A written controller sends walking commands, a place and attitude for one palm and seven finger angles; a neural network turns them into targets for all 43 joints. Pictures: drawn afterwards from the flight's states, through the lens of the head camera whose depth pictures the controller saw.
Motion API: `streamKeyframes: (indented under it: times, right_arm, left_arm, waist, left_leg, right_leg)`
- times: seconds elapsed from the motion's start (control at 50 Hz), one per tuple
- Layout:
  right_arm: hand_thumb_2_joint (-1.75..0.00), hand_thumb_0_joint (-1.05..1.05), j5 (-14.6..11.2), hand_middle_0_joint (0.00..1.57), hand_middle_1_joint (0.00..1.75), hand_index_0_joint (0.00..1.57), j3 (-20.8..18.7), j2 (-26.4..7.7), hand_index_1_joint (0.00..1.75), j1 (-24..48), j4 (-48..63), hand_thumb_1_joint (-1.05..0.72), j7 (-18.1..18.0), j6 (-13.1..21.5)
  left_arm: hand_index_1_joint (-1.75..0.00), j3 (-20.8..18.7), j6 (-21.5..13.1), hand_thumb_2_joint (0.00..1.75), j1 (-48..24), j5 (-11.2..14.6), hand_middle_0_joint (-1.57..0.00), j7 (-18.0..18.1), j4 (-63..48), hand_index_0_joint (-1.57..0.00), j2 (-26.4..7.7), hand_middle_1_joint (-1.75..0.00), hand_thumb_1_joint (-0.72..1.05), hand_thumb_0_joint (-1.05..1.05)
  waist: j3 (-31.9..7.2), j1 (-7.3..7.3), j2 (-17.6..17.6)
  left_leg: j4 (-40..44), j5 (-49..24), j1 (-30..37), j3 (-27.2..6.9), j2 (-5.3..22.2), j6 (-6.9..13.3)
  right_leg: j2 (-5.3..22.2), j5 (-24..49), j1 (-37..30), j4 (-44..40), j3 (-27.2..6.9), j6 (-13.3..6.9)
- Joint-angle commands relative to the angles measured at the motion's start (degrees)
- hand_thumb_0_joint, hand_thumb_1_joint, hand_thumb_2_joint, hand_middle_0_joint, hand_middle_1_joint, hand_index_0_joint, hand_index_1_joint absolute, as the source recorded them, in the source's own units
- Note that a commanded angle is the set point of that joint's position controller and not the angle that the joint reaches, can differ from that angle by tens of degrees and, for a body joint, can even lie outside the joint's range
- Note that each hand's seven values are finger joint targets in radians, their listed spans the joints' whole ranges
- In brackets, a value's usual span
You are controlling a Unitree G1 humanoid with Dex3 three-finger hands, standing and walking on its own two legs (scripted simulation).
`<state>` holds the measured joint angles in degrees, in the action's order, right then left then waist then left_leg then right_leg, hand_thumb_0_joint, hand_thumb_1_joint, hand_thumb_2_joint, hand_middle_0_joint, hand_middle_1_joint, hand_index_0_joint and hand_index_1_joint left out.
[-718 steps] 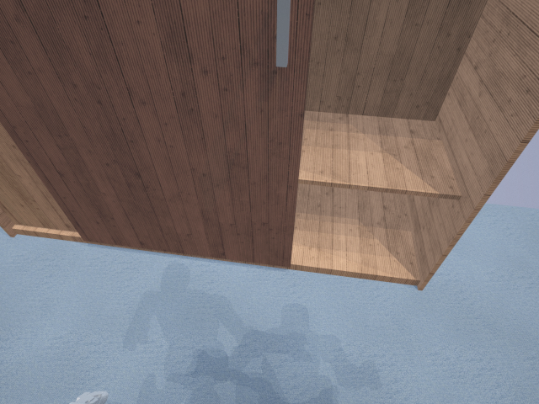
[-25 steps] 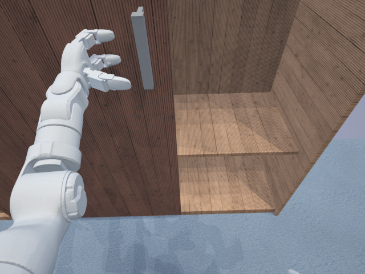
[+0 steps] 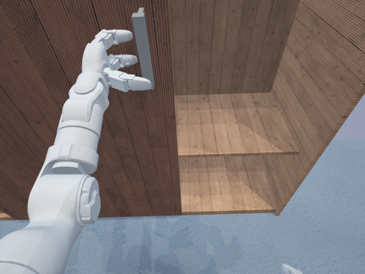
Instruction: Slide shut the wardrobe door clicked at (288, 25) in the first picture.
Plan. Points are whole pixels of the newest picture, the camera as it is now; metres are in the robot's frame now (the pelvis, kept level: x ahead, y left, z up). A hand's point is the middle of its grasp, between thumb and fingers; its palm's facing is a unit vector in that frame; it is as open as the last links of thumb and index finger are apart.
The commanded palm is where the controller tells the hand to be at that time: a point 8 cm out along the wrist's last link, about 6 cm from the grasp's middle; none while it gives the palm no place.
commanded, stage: feel for the door with the fingertips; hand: left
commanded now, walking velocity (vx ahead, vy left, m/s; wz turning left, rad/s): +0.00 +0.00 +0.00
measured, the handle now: (145, 50) +0.53 +0.08 +0.25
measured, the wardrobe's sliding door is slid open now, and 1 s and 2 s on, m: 0.54 0.54 0.54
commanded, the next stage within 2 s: slide the fingers in behind the handle in 0.42 s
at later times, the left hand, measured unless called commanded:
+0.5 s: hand (128, 58) +0.49 +0.11 +0.25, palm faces +0.03 -1.00 +0.00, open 13.9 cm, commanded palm +0.48 +0.17 +0.24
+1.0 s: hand (131, 63) +0.48 +0.11 +0.25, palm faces +0.01 -1.00 +0.01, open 14.0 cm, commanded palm +0.46 +0.16 +0.24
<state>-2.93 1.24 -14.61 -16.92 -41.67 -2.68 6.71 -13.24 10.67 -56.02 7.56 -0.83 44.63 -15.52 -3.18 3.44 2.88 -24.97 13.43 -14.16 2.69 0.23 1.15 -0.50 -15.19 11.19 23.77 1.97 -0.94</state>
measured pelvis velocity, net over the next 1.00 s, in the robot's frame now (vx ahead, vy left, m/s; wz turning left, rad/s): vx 0.00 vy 0.00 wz -0.01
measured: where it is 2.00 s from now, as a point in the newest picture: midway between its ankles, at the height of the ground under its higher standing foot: outside the picture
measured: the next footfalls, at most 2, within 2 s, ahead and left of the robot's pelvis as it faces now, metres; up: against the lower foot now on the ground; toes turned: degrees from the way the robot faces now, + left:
none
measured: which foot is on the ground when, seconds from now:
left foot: down 0.00-1.00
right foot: down 0.00-1.00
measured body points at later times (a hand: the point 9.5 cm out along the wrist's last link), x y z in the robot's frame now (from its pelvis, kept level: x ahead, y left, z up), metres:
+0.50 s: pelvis +0.00 -0.01 +0.00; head +0.02 -0.02 +0.45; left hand +0.48 +0.17 +0.25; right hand +0.04 -0.27 -0.13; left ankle -0.01 +0.11 -0.74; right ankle -0.03 -0.11 -0.74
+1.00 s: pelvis +0.00 +0.00 +0.00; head +0.01 -0.02 +0.45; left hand +0.47 +0.16 +0.25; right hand +0.07 -0.26 -0.12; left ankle -0.01 +0.11 -0.74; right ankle -0.03 -0.11 -0.74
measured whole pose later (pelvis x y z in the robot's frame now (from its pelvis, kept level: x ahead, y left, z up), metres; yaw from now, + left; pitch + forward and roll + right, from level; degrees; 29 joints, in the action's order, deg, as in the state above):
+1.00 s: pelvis +0.00 +0.00 +0.00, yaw -1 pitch +4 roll +0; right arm -2.8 0.6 -15.0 -19.5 -42.7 -2.2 8.1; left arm -14.3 8.0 -57.8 6.9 -0.8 48.4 -15.9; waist -3.2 4.1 3.0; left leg -25.2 13.6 -15.3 3.1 0.4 1.2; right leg -0.7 -15.0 12.4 23.9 1.5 -0.9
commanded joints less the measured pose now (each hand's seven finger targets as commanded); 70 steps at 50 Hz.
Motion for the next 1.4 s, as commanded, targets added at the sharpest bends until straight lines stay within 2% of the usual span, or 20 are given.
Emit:
streamKeyframes:
  times: [0.0,0.04,0.18,0.36,0.4,0.42,0.5,0.7,0.74,0.82,0.92,1.04,1.06,1.1,1.14,1.2,1.26,1.3,1.34,1.38]
  right_arm:
    - [-0.9,0.0,0.04,0.2,0.3,0.2,-2.51,-7.59,0.3,-0.14,5.73,-0.9,-1.05,2.21]
    - [-0.9,0.0,0.25,0.2,0.3,0.2,-2.58,-7.83,0.3,-0.81,5.6,-0.9,-1.11,2.13]
    - [-0.9,0.0,0.11,0.2,0.3,0.2,-3.06,-7.82,0.3,-2.46,5.45,-0.9,-0.88,2.56]
    - [-0.9,0.0,0.46,0.2,0.3,0.2,-3.53,-8.58,0.3,-5.04,3.96,-0.9,-0.84,2.99]
    - [-0.9,0.0,0.47,0.2,0.3,0.2,-3.51,-8.48,0.3,-5.55,3.61,-0.9,-0.82,3.25]
    - [-0.9,0.0,0.66,0.2,0.3,0.2,-3.67,-8.79,0.3,-6.17,3.32,-0.9,-0.85,3.15]
    - [-0.9,0.0,0.54,0.2,0.3,0.2,-3.68,-8.73,0.3,-7.21,2.76,-0.9,-0.81,3.68]
    - [-0.9,0.0,0.4,0.2,0.3,0.2,-3.77,-8.98,0.3,-6.4,3.81,-0.9,-0.46,4.39]
    - [-0.9,0.0,0.22,0.2,0.3,0.2,-3.72,-8.74,0.3,-5.58,4.58,-0.9,-0.18,4.39]
    - [-0.9,0.0,0.18,0.2,0.3,0.2,-3.73,-8.34,0.3,-3.94,5.38,-0.9,-0.09,4.08]
    - [-0.9,0.0,0.07,0.2,0.3,0.2,-3.45,-8.15,0.3,-2.54,5.42,-0.9,-0.23,3.74]
    - [-0.9,0.0,0.34,0.2,0.3,0.2,-3.23,-7.66,0.3,-2.12,4.8,-0.9,-0.38,3.87]
    - [-0.9,0.0,0.49,0.2,0.3,0.2,-3.25,-7.71,0.3,-2.31,4.75,-0.9,-0.47,3.8]
    - [-0.9,0.0,0.43,0.2,0.3,0.2,-3.04,-7.37,0.3,-2.17,4.61,-0.9,-0.41,3.79]
    - [-0.9,0.0,0.57,0.2,0.3,0.2,-3.12,-7.69,0.3,-2.46,4.5,-0.9,-0.35,3.44]
    - [-0.9,0.0,0.38,0.2,0.3,0.2,-3.06,-7.18,0.3,-1.82,5.3,-0.9,-0.12,3.11]
    - [-0.9,0.0,0.45,0.2,0.3,0.2,-3.1,-7.46,0.3,-2.16,5.39,-0.9,-0.17,2.54]
    - [-0.9,0.0,0.43,0.2,0.3,0.2,-3.2,-7.26,0.3,-1.9,5.64,-0.9,-0.1,2.51]
    - [-0.9,0.0,0.56,0.2,0.3,0.2,-3.28,-7.44,0.3,-1.95,5.7,-0.9,-0.1,2.26]
    - [-0.9,0.0,0.37,0.2,0.3,0.2,-3.35,-7.05,0.3,-1.6,5.87,-0.9,-0.06,2.23]
  left_arm:
    - [-1.2,-2.63,-3.68,0.3,-35.18,-0.15,-0.3,0.9,-8.95,-0.3,-13.58,-1.2,-0.5,0.0]
    - [-1.2,-4.42,-4.63,0.3,-35.98,-0.71,-0.3,0.98,-7.22,-0.3,-16.05,-1.2,-0.5,0.0]
    - [-1.2,-1.94,-6.69,0.3,-35.93,-0.39,-0.3,-1.03,-4.83,-0.3,-12.79,-1.2,-0.5,0.0]
    - [-1.2,-4.62,-8.17,0.3,-39.71,-0.82,-0.3,-0.76,-3.28,-0.3,-16.96,-1.2,-0.5,0.0]
    - [-1.2,-3.33,-8.68,0.3,-41.22,-1.27,-0.3,-0.92,-2.21,-0.3,-15.99,-1.2,-0.5,0.0]
    - [-1.2,-4.82,-8.96,0.3,-39.93,-1.48,-0.3,-0.73,-0.34,-0.3,-17.9,-1.2,-0.5,0.0]
    - [-1.2,-2.78,-9.76,0.3,-44.11,-1.96,-0.3,-1.48,0.92,-0.3,-16.25,-1.2,-0.5,0.0]
    - [-1.2,-5.14,-10.52,0.3,-38.39,-0.91,-0.3,-1.83,-1.59,-0.3,-17.52,-1.2,-0.5,0.0]
    - [-1.2,-3.95,-10.5,0.3,-37.01,-1.05,-0.3,-1.74,-4.94,-0.3,-15.95,-1.2,-0.5,0.0]
    - [-1.2,-2.53,-8.74,0.3,-33.59,-0.09,-0.3,-1.41,-8.1,-0.3,-13.28,-1.2,-0.5,0.0]
    - [-1.2,-2.37,-5.94,0.3,-33.57,0.04,-0.3,0.28,-10.12,-0.3,-12.35,-1.2,-0.5,0.0]
    - [-1.2,-0.9,-6.3,0.3,-38.63,-0.6,-0.3,1.78,-10.08,-0.3,-10.39,-1.2,-0.5,0.0]
    - [-1.2,-2.14,-6.32,0.3,-38.36,-0.67,-0.3,1.96,-9.71,-0.3,-11.78,-1.2,-0.5,0.0]
    - [-1.2,0.01,-6.11,0.3,-38.72,-0.51,-0.3,1.86,-7.91,-0.3,-8.59,-1.2,-0.5,0.0]
    - [-1.2,-3.0,-6.08,0.3,-36.39,-0.61,-0.3,2.14,-5.74,-0.3,-11.56,-1.2,-0.5,0.0]
    - [-1.2,-0.46,-6.15,0.3,-36.96,-0.92,-0.3,1.82,-7.36,-0.3,-8.91,-1.2,-0.5,0.0]
    - [-1.2,-1.11,-5.75,0.3,-35.63,-0.54,-0.3,2.14,-6.32,-0.3,-9.33,-1.2,-0.5,0.0]
    - [-1.2,-0.84,-5.76,0.3,-36.14,-0.52,-0.3,2.11,-7.92,-0.3,-8.88,-1.2,-0.5,0.0]
    - [-1.2,-2.66,-6.07,0.3,-36.22,-0.58,-0.3,2.58,-9.71,-0.3,-11.06,-1.2,-0.5,0.0]
    - [-1.2,-0.63,-5.92,0.3,-36.33,-0.61,-0.3,2.4,-10.85,-0.3,-8.83,-1.2,-0.5,0.0]
  waist:
    - [-15.46,0.79,-4.79]
    - [-16.27,0.48,-5.13]
    - [-17.9,1.35,-4.84]
    - [-18.33,1.79,-3.52]
    - [-17.54,2.46,-3.93]
    - [-17.37,1.9,-5.18]
    - [-16.74,3.59,-2.25]
    - [-18.48,1.71,-3.81]
    - [-19.19,1.33,-1.99]
    - [-18.54,0.62,-3.27]
    - [-16.59,0.5,-3.17]
    - [-17.81,1.86,-3.88]
    - [-18.73,1.36,-3.91]
    - [-17.91,1.84,-4.07]
    - [-18.33,0.95,-5.29]
    - [-18.89,1.01,-3.38]
    - [-17.86,0.93,-6.0]
    - [-18.37,0.85,-5.11]
    - [-19.61,0.54,-4.92]
    - [-19.39,0.89,-4.61]
  left_leg:
    - [0.17,-16.11,10.39,-2.68,-0.13,1.67]
    - [0.22,-16.06,9.71,-2.46,-0.19,1.69]
    - [-0.59,-19.07,11.14,-2.01,-0.26,1.81]
    - [-0.53,-17.05,9.94,-2.02,-0.37,1.95]
    - [-0.43,-16.24,9.34,-1.88,-0.38,1.95]
    - [-0.28,-15.86,8.14,-1.96,-0.31,1.91]
    - [-0.69,-14.94,8.82,-1.66,-0.43,1.93]
    - [-0.49,-16.23,9.7,-2.02,-0.04,1.9]
    - [-0.41,-17.42,11.16,-2.2,0.09,1.73]
    - [-0.31,-19.27,11.42,-2.19,0.3,1.64]
    - [-0.12,-17.57,11.25,-2.47,0.39,1.52]
    - [-0.7,-17.8,12.84,-2.76,0.37,1.57]
    - [-0.79,-18.7,12.73,-2.71,0.26,1.56]
    - [-0.99,-19.17,12.72,-2.71,0.2,1.47]
    - [-0.99,-19.28,11.57,-2.39,0.03,1.57]
    - [-1.08,-20.59,11.98,-2.06,-0.13,1.55]
    - [-0.64,-19.52,10.49,-2.04,-0.12,1.68]
    - [-0.74,-19.93,10.73,-1.88,-0.22,1.71]
    - [-0.73,-20.83,11.17,-1.85,-0.18,1.78]
    - [-0.79,-21.36,11.76,-1.8,-0.12,1.79]
  right_leg:
    - [-0.69,19.31,0.66,-2.64,-0.6,0.09]
    - [-0.54,19.96,-0.54,-2.48,-0.85,0.08]
    - [-0.71,24.04,-0.85,-2.15,-0.89,0.15]
    - [-0.69,21.95,-0.2,-2.63,-1.22,0.26]
    - [-0.73,21.52,0.35,-2.61,-1.1,0.36]
    - [-0.49,20.69,-0.66,-2.78,-0.93,0.2]
    - [-0.68,20.57,1.99,-2.77,-1.28,0.46]
    - [-0.94,20.8,0.45,-2.25,-0.98,0.24]
    - [-1.02,20.94,0.45,-2.13,-0.84,0.05]
    - [-0.85,21.93,-0.97,-2.1,-0.29,-0.12]
    - [-0.87,19.33,0.74,-2.41,-0.14,-0.1]
    - [-0.89,19.83,2.19,-1.91,-0.44,0.14]
    - [-0.9,20.81,1.35,-1.69,-0.54,0.09]
    - [-0.88,21.34,2.14,-1.43,-0.41,0.1]
    - [-0.77,22.38,0.55,-1.47,-0.64,0.09]
    - [-0.67,24.08,0.08,-1.12,-0.65,0.01]
    - [-0.78,23.77,-0.55,-1.47,-0.58,0.15]
    - [-0.77,24.38,-0.95,-1.41,-0.58,0.12]
    - [-0.79,25.25,-1.99,-1.41,-0.74,0.1]
    - [-0.85,25.56,-1.71,-1.46,-0.67,0.1]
